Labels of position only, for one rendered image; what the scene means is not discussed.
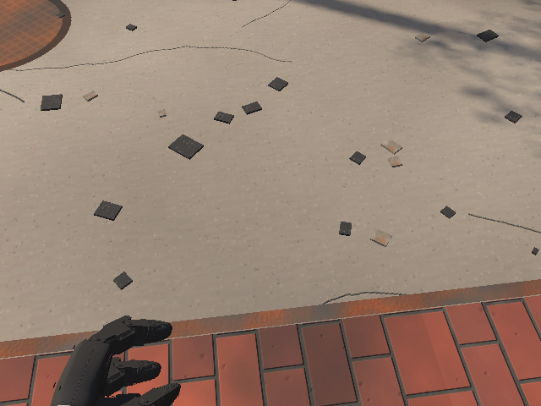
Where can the robot left hand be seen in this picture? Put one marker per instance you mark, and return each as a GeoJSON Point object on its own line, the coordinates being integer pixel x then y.
{"type": "Point", "coordinates": [92, 373]}

